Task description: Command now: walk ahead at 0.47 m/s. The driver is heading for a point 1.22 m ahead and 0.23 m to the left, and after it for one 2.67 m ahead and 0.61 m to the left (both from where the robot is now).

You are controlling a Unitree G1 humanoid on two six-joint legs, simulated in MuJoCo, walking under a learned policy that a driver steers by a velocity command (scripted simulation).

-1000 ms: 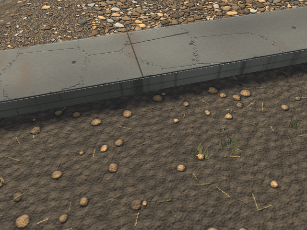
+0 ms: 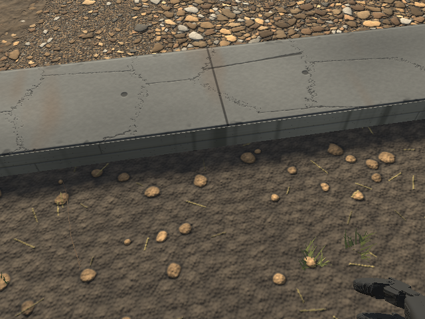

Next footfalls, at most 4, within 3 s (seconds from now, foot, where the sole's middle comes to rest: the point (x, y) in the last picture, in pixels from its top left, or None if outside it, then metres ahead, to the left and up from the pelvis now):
0.02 left None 0.19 0.11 -0.76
0.56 right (282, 311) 0.49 -0.13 -0.76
1.06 left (214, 228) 0.76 0.10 -0.76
1.54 right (276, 219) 0.81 -0.11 -0.76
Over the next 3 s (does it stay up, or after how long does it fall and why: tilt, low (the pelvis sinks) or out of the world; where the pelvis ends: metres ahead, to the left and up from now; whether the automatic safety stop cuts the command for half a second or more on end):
stays up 1.10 0.29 0.10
